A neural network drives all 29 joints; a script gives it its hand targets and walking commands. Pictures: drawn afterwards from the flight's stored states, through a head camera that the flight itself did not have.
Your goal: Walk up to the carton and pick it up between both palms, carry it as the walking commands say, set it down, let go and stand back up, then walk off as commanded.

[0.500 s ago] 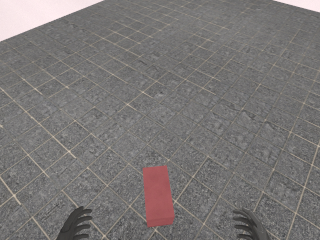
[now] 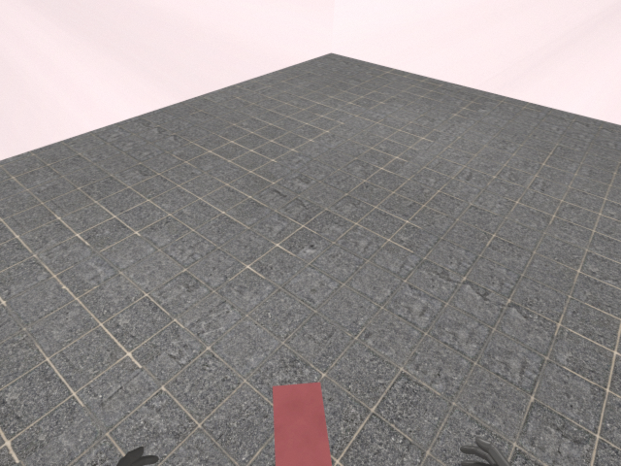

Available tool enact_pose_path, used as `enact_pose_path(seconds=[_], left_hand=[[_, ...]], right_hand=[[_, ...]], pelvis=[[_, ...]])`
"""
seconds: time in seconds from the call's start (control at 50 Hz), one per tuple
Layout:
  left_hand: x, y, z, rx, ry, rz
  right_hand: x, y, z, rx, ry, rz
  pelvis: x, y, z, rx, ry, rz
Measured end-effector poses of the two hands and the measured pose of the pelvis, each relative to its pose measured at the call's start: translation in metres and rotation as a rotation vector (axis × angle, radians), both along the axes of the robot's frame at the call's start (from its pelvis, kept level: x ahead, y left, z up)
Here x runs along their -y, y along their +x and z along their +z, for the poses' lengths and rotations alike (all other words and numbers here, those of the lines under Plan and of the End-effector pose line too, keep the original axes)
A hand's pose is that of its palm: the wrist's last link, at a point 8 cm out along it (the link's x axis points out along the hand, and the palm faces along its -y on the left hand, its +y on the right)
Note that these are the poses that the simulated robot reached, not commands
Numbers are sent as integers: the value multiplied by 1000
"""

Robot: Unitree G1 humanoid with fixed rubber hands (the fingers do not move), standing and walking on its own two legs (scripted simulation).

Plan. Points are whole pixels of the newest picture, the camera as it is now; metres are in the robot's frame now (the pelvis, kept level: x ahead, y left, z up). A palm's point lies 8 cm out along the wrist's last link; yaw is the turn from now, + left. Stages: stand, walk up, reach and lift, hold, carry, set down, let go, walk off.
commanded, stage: stand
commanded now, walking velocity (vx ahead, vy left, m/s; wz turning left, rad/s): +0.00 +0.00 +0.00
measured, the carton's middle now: (300, 447) +0.43 +0.01 -0.67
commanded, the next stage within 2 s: walk off in 1.70 s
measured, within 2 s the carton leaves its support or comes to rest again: neither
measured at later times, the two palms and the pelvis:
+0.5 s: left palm out of the picture +0.01 +0.27 -0.12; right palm out of the picture +0.00 -0.25 -0.11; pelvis -0.04 +0.01 +0.00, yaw +0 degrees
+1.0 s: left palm out of the picture -0.06 +0.29 -0.12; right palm out of the picture -0.04 -0.25 -0.12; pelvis -0.08 +0.02 +0.00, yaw +1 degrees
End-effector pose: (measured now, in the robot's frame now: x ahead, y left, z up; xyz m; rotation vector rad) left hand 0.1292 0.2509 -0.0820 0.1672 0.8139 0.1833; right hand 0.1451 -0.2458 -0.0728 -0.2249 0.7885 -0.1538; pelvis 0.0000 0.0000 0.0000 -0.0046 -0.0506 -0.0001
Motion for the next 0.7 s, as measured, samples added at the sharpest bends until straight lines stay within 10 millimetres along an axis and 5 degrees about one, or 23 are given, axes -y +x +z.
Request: enact_pose_path(seconds=[0.18,0.44,0.7], left_hand=[[-27,-45,-12,-67,48,53],[-21,-104,-30,-197,17,40],[-24,-159,-41,-286,5,59]], right_hand=[[22,-51,-13,-76,-41,-87],[6,-128,-35,-236,-7,-112],[5,-163,-41,-287,-6,-118]], pelvis=[[-5,-6,1,-3,-5,2],[-11,-35,3,14,-5,7],[-15,-61,3,23,-2,8]])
